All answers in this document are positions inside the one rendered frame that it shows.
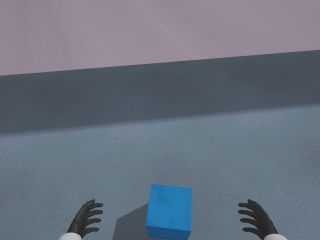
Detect carton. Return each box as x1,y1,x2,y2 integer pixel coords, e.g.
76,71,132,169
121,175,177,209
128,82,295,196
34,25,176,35
145,184,192,240

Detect robot left hand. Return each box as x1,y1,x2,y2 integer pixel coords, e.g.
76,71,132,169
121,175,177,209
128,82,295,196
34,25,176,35
67,199,103,239

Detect robot right hand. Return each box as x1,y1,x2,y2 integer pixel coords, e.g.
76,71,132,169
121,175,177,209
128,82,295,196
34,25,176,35
238,199,279,240

